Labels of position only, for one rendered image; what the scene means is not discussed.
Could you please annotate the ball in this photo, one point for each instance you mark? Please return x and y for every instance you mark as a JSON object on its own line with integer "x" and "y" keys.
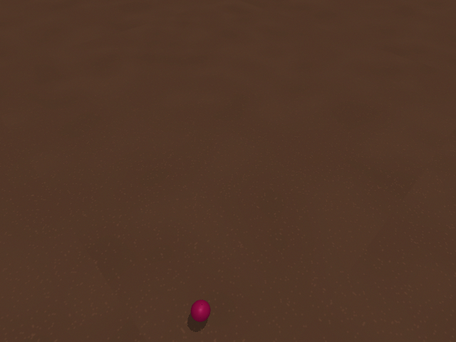
{"x": 200, "y": 310}

